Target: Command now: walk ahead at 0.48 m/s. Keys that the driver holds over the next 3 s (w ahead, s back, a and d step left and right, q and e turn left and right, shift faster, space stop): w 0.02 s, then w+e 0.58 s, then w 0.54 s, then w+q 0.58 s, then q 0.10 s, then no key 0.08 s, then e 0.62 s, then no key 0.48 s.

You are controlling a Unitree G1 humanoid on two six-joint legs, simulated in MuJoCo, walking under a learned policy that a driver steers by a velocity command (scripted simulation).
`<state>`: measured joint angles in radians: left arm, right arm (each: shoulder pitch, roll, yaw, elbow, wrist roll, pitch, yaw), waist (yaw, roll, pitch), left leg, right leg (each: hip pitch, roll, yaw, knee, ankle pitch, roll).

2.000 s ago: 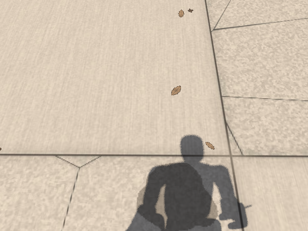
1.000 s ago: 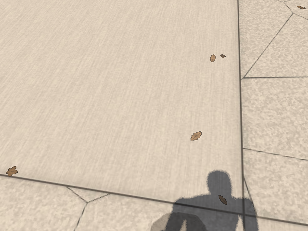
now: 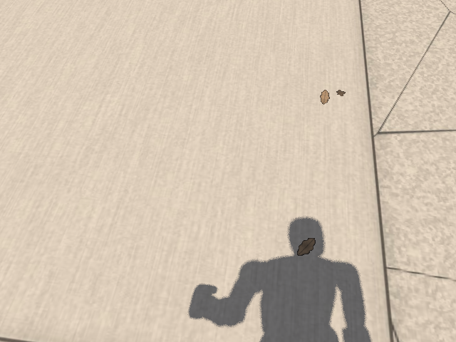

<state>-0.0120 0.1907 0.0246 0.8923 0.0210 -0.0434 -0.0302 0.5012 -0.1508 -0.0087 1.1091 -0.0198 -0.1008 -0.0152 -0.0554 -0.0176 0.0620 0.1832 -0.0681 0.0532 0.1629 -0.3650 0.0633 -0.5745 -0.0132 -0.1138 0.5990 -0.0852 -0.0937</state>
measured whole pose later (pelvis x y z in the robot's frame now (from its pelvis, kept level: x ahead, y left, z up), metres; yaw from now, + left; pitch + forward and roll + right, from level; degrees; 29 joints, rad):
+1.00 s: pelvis +0.55 -0.05 +0.02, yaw -22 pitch +2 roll +2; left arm 0.06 0.23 0.03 0.79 0.04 -0.03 -0.05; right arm 0.45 -0.21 -0.04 0.97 -0.01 -0.10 0.01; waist -0.07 -0.04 0.02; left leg 0.00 -0.04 0.10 0.22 -0.25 0.03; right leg -0.58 -0.06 -0.02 0.68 -0.10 -0.04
